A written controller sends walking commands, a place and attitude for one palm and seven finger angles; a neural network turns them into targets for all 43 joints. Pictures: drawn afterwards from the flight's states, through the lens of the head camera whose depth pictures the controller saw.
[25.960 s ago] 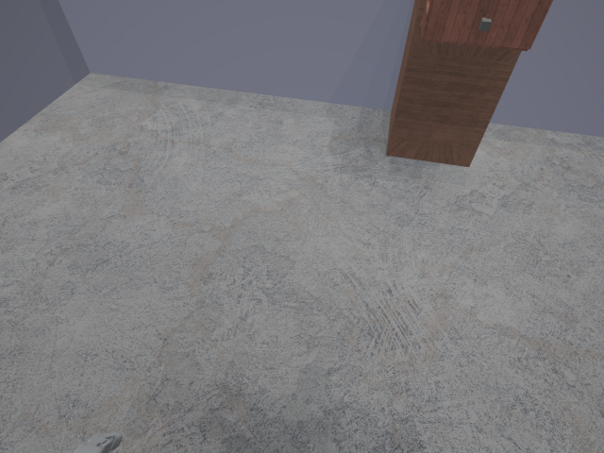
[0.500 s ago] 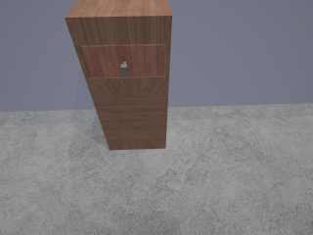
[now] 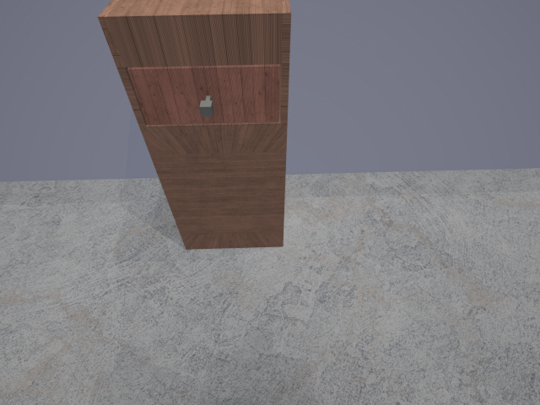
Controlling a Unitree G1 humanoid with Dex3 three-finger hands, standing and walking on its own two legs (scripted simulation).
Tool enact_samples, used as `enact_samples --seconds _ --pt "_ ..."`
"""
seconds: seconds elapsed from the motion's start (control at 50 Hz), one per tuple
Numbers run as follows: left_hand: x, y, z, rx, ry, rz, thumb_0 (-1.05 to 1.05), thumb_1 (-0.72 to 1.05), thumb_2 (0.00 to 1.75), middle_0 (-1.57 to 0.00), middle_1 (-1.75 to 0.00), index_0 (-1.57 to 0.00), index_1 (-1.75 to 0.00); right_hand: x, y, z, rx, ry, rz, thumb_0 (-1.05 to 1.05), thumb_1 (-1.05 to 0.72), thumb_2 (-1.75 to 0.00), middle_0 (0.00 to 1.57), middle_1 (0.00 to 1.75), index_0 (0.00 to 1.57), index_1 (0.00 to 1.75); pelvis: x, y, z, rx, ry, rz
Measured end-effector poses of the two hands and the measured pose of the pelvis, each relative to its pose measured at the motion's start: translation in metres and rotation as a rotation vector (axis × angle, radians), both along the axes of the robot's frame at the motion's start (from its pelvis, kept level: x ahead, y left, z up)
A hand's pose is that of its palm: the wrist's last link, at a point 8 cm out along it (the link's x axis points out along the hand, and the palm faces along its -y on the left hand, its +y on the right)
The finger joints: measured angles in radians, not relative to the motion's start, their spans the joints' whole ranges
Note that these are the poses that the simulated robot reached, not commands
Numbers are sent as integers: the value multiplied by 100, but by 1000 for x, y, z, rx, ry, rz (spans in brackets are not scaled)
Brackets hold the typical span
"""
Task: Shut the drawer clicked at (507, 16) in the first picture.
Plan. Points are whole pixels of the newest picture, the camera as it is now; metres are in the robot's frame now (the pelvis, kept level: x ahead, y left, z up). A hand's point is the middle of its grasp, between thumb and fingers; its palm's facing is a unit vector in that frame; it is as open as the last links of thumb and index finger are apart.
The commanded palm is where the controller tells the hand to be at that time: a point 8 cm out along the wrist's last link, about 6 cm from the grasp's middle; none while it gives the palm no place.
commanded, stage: look to check the result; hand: left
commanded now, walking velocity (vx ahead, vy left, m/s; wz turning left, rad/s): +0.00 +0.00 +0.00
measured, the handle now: (207, 105) +0.82 +0.21 -0.01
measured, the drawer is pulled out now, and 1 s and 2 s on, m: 0.00 0.00 0.00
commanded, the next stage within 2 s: stand and wait in 0.26 s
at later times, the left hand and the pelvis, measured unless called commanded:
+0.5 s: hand out of the picture +0.02 +0.16 -0.17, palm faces +0.03 -0.98 -0.21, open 7.4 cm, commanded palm none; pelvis +0.02 -0.02 +0.00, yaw +0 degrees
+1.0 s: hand out of the picture +0.04 +0.16 -0.17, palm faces +0.03 -0.97 -0.24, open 7.4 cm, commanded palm none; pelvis +0.03 -0.03 +0.00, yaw +0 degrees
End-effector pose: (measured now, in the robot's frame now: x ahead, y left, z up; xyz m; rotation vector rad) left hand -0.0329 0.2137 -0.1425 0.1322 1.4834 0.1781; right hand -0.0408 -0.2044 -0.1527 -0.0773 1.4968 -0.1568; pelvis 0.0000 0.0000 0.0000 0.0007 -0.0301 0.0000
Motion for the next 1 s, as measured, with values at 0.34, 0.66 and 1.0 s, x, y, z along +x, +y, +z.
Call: enact_samples --seconds 0.34,0.66,1.0 --pt "38 -7 1 7 -64 -15 0 91 90 -20 -30 -20 -30 42 -18 0 -15 -61 31 1 -91 -90 20 30 19 30 13 -11 1 4 3 5" --pt "56 -5 5 32 -75 -21 0 90 90 -20 -30 -20 -30 68 -39 2 -41 -84 47 1 -91 -90 20 30 20 30 25 -20 2 7 5 4" --pt "68 -2 7 48 -88 -29 0 90 90 -20 -30 -20 -30 79 -54 5 -64 -92 55 1 -91 -90 20 30 20 30 32 -25 3 6 4 2"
